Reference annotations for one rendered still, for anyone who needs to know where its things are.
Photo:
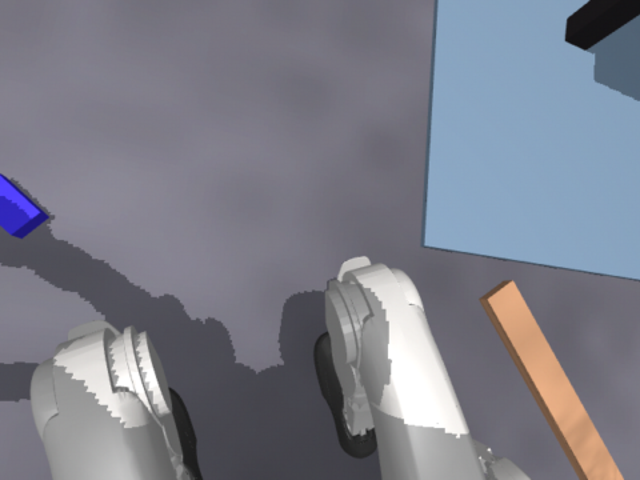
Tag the left robot foot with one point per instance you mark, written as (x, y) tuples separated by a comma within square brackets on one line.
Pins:
[(186, 436)]

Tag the right robot hand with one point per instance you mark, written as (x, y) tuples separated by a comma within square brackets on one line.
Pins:
[(498, 468)]

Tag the right robot foot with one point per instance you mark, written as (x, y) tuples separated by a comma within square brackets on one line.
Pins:
[(356, 446)]

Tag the small box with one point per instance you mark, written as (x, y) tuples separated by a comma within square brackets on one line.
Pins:
[(18, 214)]

